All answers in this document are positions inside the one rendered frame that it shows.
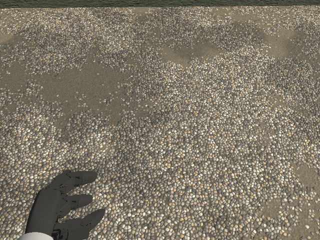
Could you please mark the robot left hand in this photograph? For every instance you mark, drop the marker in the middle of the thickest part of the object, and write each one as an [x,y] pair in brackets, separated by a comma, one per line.
[53,202]

